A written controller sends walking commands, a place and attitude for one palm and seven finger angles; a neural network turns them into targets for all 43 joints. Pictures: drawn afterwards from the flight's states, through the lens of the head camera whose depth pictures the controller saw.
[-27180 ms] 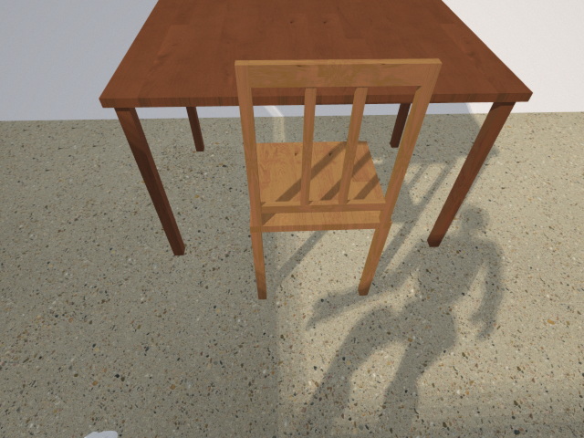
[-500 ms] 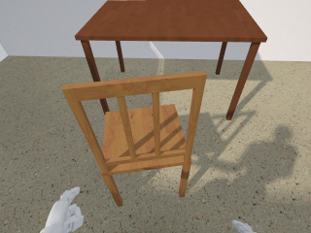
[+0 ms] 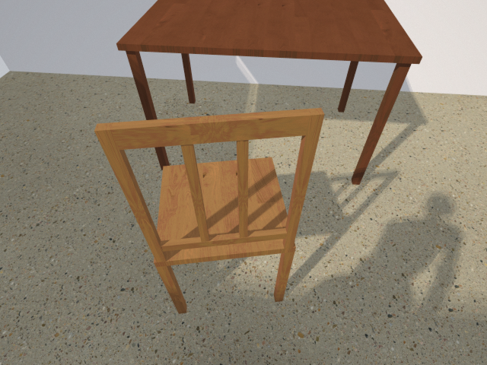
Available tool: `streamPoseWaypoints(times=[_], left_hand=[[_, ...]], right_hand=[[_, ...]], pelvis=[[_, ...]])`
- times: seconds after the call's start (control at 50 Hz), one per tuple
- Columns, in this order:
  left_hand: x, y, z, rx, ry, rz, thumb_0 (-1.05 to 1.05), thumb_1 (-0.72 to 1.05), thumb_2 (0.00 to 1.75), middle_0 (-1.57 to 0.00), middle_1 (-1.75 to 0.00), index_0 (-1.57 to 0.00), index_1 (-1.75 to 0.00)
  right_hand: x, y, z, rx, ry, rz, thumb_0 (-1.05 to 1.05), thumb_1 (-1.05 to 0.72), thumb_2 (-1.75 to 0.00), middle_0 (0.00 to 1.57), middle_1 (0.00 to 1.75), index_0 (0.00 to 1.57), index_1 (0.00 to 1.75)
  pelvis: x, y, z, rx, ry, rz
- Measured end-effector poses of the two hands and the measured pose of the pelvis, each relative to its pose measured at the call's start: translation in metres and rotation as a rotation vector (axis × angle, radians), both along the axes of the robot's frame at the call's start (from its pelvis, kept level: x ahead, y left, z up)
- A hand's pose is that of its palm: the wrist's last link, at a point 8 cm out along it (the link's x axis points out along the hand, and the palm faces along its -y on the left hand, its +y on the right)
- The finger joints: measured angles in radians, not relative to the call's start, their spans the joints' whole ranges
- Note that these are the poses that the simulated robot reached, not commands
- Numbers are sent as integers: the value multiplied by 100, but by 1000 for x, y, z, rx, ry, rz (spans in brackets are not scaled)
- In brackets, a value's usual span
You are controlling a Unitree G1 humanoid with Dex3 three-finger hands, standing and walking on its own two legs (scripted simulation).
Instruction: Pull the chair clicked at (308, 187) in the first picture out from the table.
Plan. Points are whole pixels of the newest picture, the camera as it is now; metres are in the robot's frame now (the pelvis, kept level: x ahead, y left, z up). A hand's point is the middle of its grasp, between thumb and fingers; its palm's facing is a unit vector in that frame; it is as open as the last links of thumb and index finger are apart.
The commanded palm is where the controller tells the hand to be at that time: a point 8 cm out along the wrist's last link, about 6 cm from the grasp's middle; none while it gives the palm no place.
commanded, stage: let the arm hang, fingers relaxed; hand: left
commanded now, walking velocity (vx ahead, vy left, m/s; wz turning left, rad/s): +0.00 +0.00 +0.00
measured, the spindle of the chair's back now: (197, 199) +0.48 +0.14 -0.07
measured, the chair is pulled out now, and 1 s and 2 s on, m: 0.53 0.53 0.53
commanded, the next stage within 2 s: look to check the result in 0.42 s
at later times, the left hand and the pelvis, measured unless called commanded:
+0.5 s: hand out of the picture -0.01 +0.15 -0.18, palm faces +0.05 -0.99 -0.15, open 7.3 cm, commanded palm none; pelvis +0.00 -0.01 +0.00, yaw +0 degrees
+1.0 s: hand out of the picture +0.00 +0.15 -0.17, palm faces +0.06 -0.99 -0.16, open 7.4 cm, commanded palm none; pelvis +0.01 +0.00 +0.00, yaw +0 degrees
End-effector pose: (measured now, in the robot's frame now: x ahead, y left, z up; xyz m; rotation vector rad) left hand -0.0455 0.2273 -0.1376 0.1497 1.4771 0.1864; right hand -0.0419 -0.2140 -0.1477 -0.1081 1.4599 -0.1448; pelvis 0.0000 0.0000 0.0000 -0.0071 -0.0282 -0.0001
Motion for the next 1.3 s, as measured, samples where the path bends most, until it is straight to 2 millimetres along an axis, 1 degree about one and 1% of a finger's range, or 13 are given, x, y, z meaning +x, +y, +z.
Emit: streamPoseWaypoints(times=[0.12,0.18,0.22,0.32,0.6,1.04,1.3], left_hand=[[17,-20,-5,-38,-53,-4,1,91,90,-20,-30,-20,-30],[26,-29,-7,-56,-82,-7,1,91,90,-20,-30,-20,-30],[29,-32,-8,-57,-85,-13,1,92,90,-20,-30,-20,-30],[29,-32,-9,-60,-84,-5,2,93,90,-20,-30,-20,-30],[26,-31,-9,-61,-62,11,1,91,90,-20,-30,-20,-30],[41,-27,-7,-51,-82,10,1,91,90,-20,-30,-20,-30],[43,-28,-6,-50,-78,17,1,91,90,-20,-30,-20,-30]], right_hand=[[1,16,-4,39,-18,-17,0,-91,-90,20,29,20,30],[3,20,-4,49,-29,-24,0,-91,-90,20,29,20,30],[5,22,-5,52,-35,-29,0,-91,-90,20,29,20,30],[7,21,-4,47,-40,-37,0,-91,-90,20,29,20,30],[8,10,0,11,-16,-30,0,-91,-90,20,29,20,30],[30,15,-1,23,-45,-19,0,-91,-90,20,29,20,30],[33,10,-1,17,-34,-9,0,-91,-90,20,29,20,30]], pelvis=[[0,-2,0,3,0,-3],[0,-3,-1,4,-1,-3],[0,-4,-1,4,-1,-5],[1,-5,-1,3,0,-5],[6,-5,-1,0,5,1],[14,-4,0,3,6,3],[17,-5,0,4,7,8]])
